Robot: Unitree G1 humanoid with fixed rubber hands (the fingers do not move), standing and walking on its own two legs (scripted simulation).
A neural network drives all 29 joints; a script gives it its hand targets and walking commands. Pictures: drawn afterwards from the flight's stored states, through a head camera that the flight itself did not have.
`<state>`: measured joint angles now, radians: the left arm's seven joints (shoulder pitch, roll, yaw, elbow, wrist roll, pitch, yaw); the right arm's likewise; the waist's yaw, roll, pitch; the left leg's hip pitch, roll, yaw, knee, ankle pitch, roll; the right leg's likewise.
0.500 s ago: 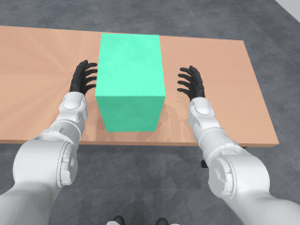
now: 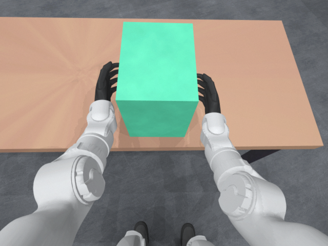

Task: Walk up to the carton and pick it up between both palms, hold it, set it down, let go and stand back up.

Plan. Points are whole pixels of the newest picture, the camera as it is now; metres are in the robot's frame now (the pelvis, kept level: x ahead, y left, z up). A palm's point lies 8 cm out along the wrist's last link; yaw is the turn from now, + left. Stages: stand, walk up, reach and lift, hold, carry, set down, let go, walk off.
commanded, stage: reach and lift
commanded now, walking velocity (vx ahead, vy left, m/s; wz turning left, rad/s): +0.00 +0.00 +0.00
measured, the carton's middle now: (157, 86) +0.51 +0.03 -0.03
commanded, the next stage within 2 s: none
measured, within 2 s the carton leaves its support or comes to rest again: neither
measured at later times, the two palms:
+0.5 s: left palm (107, 106) +0.44 +0.15 -0.01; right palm (213, 115) +0.42 -0.10 -0.01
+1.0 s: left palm (107, 107) +0.44 +0.15 -0.01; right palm (212, 116) +0.42 -0.10 -0.01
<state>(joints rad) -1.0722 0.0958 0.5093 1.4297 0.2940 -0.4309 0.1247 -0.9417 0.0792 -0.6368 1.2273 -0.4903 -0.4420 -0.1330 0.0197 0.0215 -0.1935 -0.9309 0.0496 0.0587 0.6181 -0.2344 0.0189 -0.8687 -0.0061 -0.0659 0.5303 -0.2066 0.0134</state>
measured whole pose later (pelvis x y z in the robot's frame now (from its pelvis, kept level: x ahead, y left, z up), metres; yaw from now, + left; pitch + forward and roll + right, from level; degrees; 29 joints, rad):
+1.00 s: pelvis +0.02 -0.01 +0.02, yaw +3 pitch +26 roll -2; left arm -0.89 -0.06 0.69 1.18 0.55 -0.41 0.10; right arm -0.79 0.23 -0.91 1.08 -0.70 -0.49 -0.14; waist 0.00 -0.03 -0.13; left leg -0.75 0.04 0.02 0.50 -0.20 0.00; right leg -0.67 -0.01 -0.11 0.41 -0.19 0.00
